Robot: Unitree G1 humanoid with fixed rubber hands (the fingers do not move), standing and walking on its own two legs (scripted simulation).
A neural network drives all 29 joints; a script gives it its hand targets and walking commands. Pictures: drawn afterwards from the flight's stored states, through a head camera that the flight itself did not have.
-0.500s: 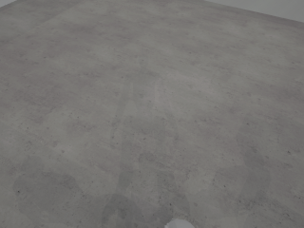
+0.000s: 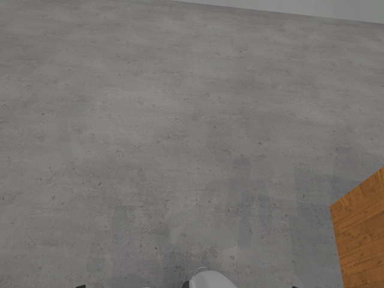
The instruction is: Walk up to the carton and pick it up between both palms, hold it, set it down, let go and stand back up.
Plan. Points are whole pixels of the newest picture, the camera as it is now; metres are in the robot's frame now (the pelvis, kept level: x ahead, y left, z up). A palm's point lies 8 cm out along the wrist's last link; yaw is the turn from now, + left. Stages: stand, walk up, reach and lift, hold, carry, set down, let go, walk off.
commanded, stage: walk up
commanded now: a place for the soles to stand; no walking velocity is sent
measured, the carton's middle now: out of the picture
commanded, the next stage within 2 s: none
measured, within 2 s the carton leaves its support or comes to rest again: neither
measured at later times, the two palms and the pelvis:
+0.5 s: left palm out of the picture +0.07 +0.12 -0.10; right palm out of the picture -0.13 -0.39 -0.16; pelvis -0.06 -0.11 -0.01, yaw -29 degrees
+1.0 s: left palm (229, 245) +0.25 -0.10 -0.12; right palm out of the picture -0.14 -0.42 -0.10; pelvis +0.02 -0.23 +0.01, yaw -53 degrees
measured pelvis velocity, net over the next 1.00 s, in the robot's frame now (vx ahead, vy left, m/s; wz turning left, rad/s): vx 0.02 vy -0.23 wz -0.92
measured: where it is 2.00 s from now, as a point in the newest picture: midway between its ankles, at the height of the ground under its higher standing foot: outside the picture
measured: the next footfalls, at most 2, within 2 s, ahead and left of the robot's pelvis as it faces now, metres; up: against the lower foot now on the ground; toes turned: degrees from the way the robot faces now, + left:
right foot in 0.36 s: -0.05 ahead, -0.26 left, +0.00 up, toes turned -28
left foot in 0.76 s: +0.13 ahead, -0.16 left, +0.00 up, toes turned -40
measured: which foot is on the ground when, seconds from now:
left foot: down 0.00-0.38, up 0.40-0.74, down 0.76-1.00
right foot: up 0.00-0.34, down 0.36-0.80, up 0.82-1.00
